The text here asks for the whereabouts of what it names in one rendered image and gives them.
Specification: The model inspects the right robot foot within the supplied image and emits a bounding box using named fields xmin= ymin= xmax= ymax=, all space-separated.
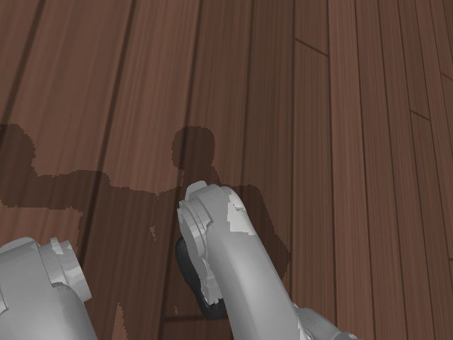
xmin=175 ymin=237 xmax=227 ymax=320

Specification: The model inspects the right robot hand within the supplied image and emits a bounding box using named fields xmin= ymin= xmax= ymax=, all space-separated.
xmin=292 ymin=303 xmax=342 ymax=340

